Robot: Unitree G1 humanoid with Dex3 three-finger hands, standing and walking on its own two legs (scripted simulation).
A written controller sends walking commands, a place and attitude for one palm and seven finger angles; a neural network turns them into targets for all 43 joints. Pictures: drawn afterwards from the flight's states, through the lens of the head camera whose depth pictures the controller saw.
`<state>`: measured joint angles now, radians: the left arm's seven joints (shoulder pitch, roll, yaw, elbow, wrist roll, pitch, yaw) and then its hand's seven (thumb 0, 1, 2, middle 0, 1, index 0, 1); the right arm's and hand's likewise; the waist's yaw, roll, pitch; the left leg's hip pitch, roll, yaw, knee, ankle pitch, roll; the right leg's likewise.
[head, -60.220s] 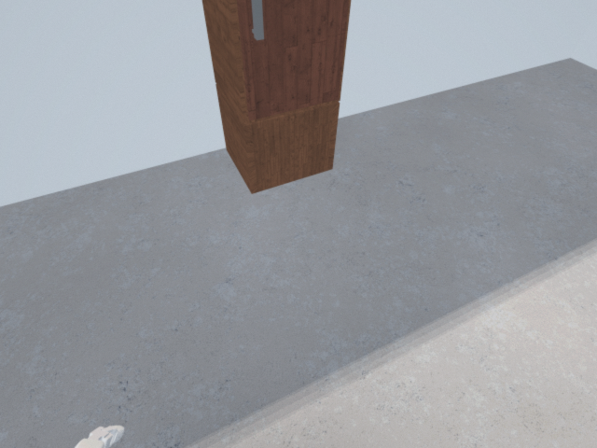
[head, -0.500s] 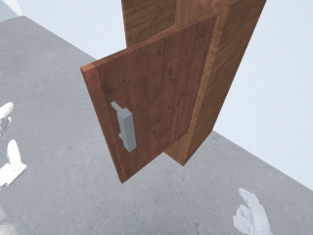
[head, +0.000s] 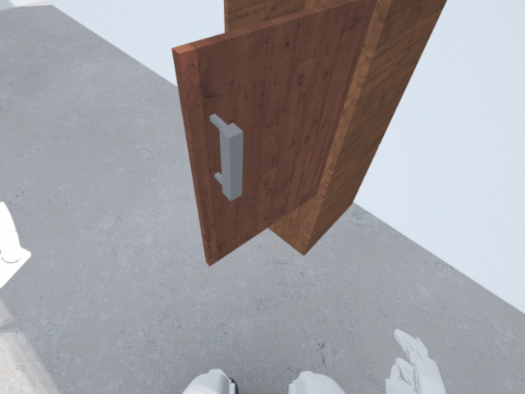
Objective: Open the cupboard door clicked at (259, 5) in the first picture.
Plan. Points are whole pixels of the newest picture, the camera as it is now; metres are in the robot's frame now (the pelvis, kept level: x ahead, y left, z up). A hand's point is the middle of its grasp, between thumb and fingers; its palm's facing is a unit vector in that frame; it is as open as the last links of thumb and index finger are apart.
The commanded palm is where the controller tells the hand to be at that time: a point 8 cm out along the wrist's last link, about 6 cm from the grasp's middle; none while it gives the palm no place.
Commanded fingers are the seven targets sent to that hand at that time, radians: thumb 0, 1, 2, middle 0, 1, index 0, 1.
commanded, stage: step back with the hand held close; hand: left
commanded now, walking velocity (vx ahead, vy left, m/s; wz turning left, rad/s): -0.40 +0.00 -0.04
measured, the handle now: (224, 158) +0.47 +0.09 +0.08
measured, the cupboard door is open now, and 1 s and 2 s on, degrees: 81 81 81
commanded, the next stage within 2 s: stop stepping back and stand still in 0.18 s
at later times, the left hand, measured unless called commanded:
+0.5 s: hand (24, 341) +0.14 +0.22 +0.18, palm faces +0.25 -0.84 -0.48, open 7.4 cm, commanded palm +0.07 +0.27 +0.20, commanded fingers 0.00 0.90 0.90 -0.20 -0.30 -0.20 -0.30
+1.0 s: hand out of the picture +0.07 +0.25 +0.18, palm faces +0.38 -0.81 -0.45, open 7.4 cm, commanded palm +0.00 +0.29 +0.20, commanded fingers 0.00 0.90 0.90 -0.20 -0.30 -0.20 -0.30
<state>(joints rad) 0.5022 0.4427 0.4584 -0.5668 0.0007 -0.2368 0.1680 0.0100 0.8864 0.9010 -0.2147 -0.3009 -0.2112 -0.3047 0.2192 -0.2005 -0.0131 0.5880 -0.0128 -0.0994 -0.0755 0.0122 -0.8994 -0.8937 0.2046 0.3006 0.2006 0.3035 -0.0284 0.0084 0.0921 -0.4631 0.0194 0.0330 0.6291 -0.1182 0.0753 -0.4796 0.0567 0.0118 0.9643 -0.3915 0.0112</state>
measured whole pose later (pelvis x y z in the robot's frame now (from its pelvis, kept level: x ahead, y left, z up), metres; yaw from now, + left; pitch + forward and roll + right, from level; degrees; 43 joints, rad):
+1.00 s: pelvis -0.16 +0.00 +0.01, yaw -4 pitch -2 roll +1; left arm 0.52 0.41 0.42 -0.47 -0.01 -0.21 0.16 0.01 0.89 0.90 -0.21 -0.30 -0.21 -0.30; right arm 0.26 -0.19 0.00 0.65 -0.02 -0.15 -0.09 0.01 -0.90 -0.89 0.20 0.30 0.20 0.30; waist -0.03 -0.06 0.01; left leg -0.24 0.04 0.06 0.55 -0.28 -0.01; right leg -0.33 -0.02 -0.07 0.68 -0.40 0.00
